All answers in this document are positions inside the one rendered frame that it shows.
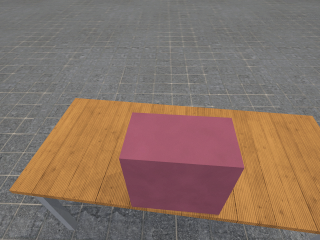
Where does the carton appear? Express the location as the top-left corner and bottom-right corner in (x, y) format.
(119, 112), (245, 215)

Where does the table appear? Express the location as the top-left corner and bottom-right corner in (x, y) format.
(9, 98), (320, 240)

